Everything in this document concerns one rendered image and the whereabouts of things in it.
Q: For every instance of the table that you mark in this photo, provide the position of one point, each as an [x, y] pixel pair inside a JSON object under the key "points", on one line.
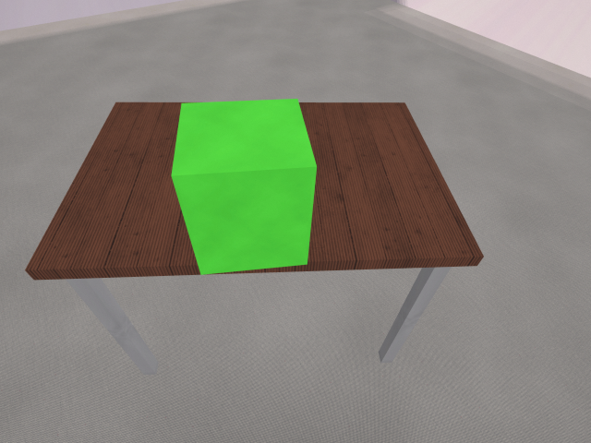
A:
{"points": [[380, 202]]}

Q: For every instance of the carton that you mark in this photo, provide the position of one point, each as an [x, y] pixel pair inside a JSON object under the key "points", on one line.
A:
{"points": [[244, 174]]}

